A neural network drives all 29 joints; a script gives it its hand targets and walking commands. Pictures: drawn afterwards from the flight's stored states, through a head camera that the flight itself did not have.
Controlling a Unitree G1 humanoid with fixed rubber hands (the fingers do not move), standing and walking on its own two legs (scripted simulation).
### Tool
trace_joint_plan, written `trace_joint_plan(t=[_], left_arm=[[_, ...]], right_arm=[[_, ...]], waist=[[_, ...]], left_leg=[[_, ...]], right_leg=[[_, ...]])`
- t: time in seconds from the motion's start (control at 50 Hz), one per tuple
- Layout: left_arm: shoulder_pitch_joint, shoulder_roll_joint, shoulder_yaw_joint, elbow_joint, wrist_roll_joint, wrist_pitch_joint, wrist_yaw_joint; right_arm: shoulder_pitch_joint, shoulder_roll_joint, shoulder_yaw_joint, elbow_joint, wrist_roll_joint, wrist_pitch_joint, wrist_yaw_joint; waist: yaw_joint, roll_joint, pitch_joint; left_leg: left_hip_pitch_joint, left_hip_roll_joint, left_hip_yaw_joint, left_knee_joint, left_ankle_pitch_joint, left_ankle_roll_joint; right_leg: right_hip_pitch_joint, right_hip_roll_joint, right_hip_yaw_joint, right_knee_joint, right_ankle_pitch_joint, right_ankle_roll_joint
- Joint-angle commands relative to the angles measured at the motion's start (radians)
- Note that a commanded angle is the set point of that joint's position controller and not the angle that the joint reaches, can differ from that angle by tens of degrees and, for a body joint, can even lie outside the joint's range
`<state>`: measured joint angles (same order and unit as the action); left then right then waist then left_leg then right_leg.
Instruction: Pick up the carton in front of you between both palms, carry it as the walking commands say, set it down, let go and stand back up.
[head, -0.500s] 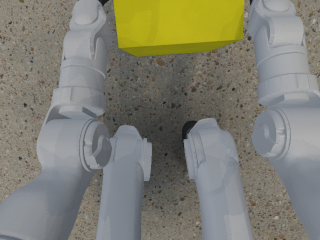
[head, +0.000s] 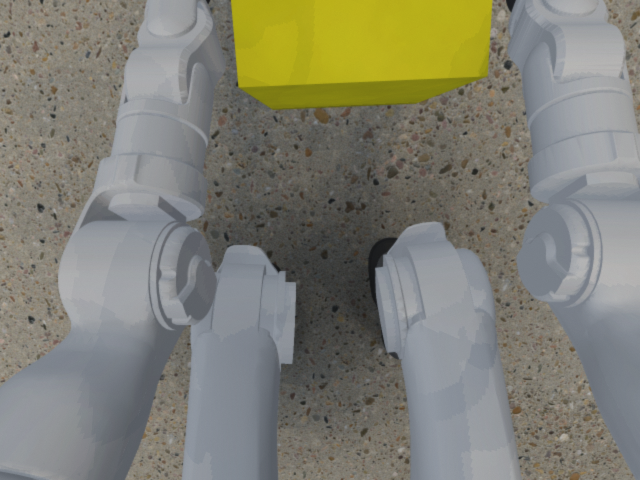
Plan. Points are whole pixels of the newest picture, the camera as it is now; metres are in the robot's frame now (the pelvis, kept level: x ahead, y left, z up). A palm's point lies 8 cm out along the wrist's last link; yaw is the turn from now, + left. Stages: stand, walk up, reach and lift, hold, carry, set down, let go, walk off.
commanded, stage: set down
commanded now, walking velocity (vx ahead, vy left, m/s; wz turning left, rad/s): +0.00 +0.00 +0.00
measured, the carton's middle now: (348, 1) +0.56 -0.08 -0.25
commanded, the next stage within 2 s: let go in 1.96 s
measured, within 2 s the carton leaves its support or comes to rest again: neither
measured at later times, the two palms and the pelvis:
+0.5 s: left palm out of the picture +0.56 +0.08 -0.17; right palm out of the picture +0.54 -0.23 -0.17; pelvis +0.00 +0.00 -0.01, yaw -1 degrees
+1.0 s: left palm out of the picture +0.57 +0.12 -0.17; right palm out of the picture +0.55 -0.27 -0.17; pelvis +0.00 -0.01 -0.02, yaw +0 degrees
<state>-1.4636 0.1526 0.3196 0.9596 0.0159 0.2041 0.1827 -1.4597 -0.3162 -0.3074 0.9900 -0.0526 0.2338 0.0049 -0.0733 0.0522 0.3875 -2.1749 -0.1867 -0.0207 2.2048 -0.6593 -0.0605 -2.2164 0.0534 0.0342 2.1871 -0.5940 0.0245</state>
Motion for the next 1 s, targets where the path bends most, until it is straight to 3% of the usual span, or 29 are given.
trace_joint_plan(t=[0.0,0.22,0.48,0.52,0.58,0.62,0.68,0.72,0.8,0.88,0.98], left_arm=[[-0.551,-0.795,-0.288,-0.032,-0.049,-0.010,-0.270],[-0.454,-0.687,-0.198,0.046,0.016,0.012,-0.301],[-0.342,-0.519,-0.112,0.113,0.087,0.019,-0.288],[-0.309,-0.420,-0.094,0.110,0.091,0.006,-0.267],[-0.217,-0.040,-0.042,0.073,0.095,-0.042,-0.163],[-0.227,0.188,-0.029,0.033,0.041,-0.083,-0.086],[-0.354,0.248,-0.118,-0.017,-0.087,-0.129,-0.043],[-0.361,0.253,-0.171,-0.009,-0.152,-0.137,-0.038],[-0.351,0.260,-0.237,-0.008,-0.226,-0.127,-0.041],[-0.335,0.272,-0.246,-0.011,-0.246,-0.107,-0.039],[-0.356,0.299,-0.211,-0.087,-0.232,-0.072,-0.014]], right_arm=[[-0.525,0.794,0.264,-0.048,0.066,-0.024,0.258],[-0.424,0.721,0.182,0.044,-0.008,-0.002,0.270],[-0.334,0.535,0.076,0.136,-0.074,-0.002,0.254],[-0.302,0.425,0.047,0.140,-0.081,-0.020,0.228],[-0.214,0.028,-0.042,0.134,-0.092,-0.079,0.117],[-0.227,-0.225,-0.069,0.106,-0.040,-0.134,0.026],[-0.368,-0.310,0.028,0.054,0.107,-0.201,-0.031],[-0.391,-0.313,0.089,0.048,0.183,-0.216,-0.037],[-0.352,-0.316,0.148,0.096,0.257,-0.207,-0.027],[-0.333,-0.320,0.171,0.102,0.280,-0.178,-0.023],[-0.381,-0.332,0.177,-0.009,0.277,-0.137,-0.046]], waist=[[-0.038,0.018,-0.931],[-0.013,0.025,-0.722],[0.001,0.009,-0.590],[-0.007,0.009,-0.608],[-0.026,0.007,-0.701],[-0.030,-0.002,-0.813],[-0.016,-0.024,-1.003],[-0.035,-0.035,-1.096],[-0.048,-0.008,-1.196],[-0.030,-0.013,-1.259],[0.000,-0.071,-1.418]], left_leg=[[0.331,0.001,0.075,-0.163,0.255,0.047],[0.245,0.013,0.068,-0.160,0.160,0.057],[0.262,0.032,0.052,-0.150,0.124,0.055],[0.292,0.040,0.054,-0.142,0.146,0.046],[0.388,0.058,0.062,-0.132,0.220,0.024],[0.440,0.063,0.057,-0.109,0.306,0.010],[0.427,0.078,0.035,-0.061,0.469,0.013],[0.458,0.091,0.017,-0.042,0.535,0.021],[0.546,0.099,0.029,-0.052,0.510,0.018],[0.527,0.103,0.060,-0.084,0.424,0.014],[0.511,0.093,0.098,-0.153,0.340,0.024]], right_leg=[[0.458,0.040,-0.058,-0.148,0.306,-0.038],[0.404,0.042,-0.038,-0.152,0.217,-0.054],[0.380,0.025,-0.030,-0.132,0.161,-0.052],[0.399,0.016,-0.032,-0.126,0.180,-0.044],[0.473,0.000,-0.044,-0.114,0.246,-0.020],[0.520,-0.007,-0.044,-0.101,0.337,-0.014],[0.602,-0.023,-0.007,-0.055,0.530,-0.019],[0.627,-0.032,-0.004,-0.032,0.594,-0.018],[0.628,-0.040,-0.021,-0.044,0.559,-0.024],[0.703,-0.041,-0.026,-0.071,0.519,-0.027],[0.882,-0.035,-0.033,-0.135,0.488,-0.023]])
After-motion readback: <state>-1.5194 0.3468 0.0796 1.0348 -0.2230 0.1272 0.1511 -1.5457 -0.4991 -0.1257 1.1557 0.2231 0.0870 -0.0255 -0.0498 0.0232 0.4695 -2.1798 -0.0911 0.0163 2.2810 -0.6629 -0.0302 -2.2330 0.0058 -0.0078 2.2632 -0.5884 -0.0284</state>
